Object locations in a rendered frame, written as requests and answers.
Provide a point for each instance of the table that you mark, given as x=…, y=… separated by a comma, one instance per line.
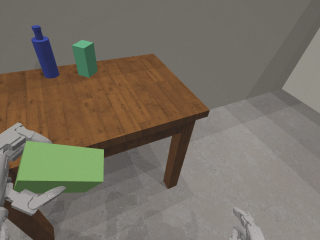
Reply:
x=129, y=102

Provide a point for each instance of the left robot forearm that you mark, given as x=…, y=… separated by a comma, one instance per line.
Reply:
x=4, y=232

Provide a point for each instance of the robot left hand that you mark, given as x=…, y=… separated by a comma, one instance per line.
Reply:
x=12, y=144

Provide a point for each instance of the sponge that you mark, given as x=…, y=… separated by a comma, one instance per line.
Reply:
x=44, y=166

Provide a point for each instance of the robot right hand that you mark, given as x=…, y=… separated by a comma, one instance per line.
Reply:
x=252, y=232

